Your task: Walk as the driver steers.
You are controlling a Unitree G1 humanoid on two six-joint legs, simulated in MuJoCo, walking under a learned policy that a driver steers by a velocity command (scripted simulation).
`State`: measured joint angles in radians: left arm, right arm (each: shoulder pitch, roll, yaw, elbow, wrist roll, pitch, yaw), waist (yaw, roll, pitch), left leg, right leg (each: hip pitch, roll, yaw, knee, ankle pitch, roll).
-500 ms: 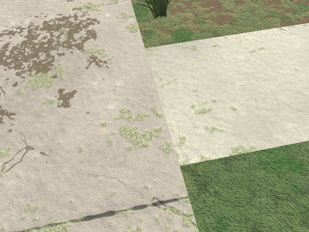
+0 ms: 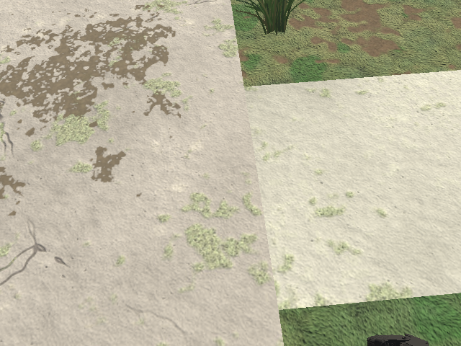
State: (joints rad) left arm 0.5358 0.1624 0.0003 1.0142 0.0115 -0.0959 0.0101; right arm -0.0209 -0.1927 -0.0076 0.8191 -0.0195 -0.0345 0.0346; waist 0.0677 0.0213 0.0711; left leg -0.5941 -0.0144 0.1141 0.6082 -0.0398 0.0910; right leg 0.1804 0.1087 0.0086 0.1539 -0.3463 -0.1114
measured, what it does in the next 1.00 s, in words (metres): walks ahead, turning right: left foot, then right foot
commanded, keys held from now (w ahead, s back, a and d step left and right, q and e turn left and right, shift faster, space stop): w+e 1.00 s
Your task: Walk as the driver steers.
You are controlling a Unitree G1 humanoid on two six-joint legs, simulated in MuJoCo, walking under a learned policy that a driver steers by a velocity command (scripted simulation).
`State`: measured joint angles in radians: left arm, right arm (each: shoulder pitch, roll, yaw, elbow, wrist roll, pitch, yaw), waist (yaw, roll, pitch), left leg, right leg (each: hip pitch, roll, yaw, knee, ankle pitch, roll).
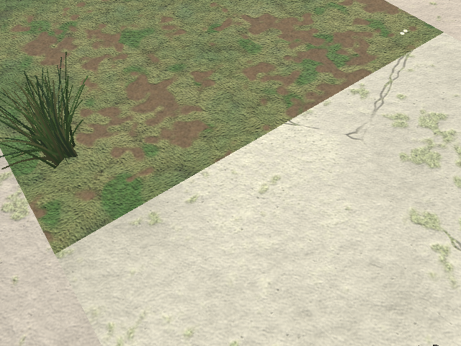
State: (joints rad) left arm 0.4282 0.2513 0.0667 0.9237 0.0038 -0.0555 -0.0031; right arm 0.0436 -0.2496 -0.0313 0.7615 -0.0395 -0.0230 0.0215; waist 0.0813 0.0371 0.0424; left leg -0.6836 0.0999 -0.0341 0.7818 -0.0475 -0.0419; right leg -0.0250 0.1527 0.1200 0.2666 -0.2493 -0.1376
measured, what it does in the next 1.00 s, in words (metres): walks ahead, turning right: left foot, then right foot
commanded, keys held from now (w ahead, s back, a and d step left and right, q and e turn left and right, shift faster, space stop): w+e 0.24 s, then w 0.62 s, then e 0.14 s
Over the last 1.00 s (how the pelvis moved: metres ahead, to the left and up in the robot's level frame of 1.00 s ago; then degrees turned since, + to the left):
0.52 -0.13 0.01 -31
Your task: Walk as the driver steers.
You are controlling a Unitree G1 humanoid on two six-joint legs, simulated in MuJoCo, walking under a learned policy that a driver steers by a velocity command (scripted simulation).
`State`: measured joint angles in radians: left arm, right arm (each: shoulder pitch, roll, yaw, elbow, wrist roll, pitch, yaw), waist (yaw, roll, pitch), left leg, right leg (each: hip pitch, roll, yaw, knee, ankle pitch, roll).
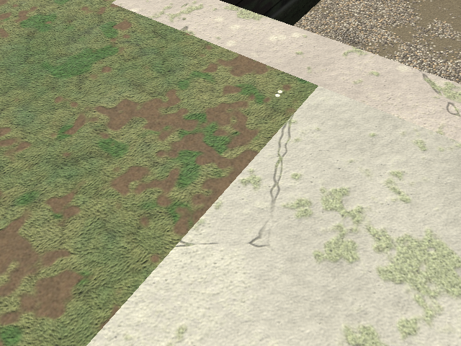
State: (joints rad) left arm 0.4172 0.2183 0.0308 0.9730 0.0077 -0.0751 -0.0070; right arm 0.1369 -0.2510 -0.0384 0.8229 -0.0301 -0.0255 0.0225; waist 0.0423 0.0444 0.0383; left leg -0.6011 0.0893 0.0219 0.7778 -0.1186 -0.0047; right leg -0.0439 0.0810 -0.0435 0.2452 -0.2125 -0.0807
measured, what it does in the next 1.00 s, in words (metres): steps on the spot, turning right: left foot, then right foot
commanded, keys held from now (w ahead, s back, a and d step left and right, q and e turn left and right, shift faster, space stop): e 1.00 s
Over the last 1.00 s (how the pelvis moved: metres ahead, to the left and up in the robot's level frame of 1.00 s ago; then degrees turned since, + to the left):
0.49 -0.08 0.00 -17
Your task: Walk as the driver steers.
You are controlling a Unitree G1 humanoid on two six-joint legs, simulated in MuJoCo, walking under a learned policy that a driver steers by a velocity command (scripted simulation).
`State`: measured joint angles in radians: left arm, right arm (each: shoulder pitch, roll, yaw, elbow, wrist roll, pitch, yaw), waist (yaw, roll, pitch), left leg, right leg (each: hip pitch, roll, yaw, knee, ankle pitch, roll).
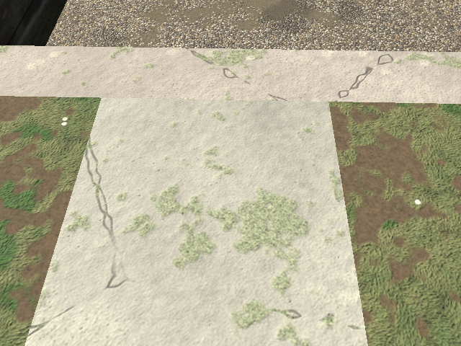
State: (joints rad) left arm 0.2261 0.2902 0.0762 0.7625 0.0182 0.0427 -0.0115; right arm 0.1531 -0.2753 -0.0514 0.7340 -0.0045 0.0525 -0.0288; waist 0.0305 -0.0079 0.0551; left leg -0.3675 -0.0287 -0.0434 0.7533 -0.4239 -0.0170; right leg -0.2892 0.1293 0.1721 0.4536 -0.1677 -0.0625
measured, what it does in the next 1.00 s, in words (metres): steps on the spot: left foot, then right foot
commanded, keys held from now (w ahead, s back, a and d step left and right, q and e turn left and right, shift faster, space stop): no key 1.00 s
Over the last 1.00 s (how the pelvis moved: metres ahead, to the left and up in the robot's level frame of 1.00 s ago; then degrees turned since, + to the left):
0.06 0.01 -0.01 -33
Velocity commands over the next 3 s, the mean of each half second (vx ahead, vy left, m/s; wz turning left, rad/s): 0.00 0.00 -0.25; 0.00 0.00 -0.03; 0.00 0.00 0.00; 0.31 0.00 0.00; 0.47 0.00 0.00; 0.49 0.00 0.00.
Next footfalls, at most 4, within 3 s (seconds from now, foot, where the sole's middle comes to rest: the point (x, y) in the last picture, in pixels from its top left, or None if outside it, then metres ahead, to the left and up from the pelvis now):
0.08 left None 0.04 0.11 -0.78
0.42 right None -0.01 -0.10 -0.78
2.22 right None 0.42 -0.06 -0.78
2.76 left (224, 251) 0.74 0.08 -0.78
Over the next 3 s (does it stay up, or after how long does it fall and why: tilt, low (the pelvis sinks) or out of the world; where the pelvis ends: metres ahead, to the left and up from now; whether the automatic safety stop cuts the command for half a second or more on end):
stays up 0.70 0.02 0.01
